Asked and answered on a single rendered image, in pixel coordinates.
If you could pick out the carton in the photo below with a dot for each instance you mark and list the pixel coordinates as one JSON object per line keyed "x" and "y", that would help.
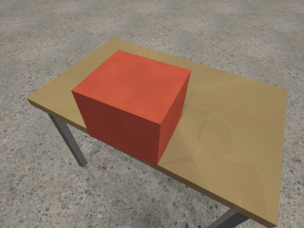
{"x": 133, "y": 103}

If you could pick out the table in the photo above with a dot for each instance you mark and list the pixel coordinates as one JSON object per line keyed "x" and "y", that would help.
{"x": 227, "y": 145}

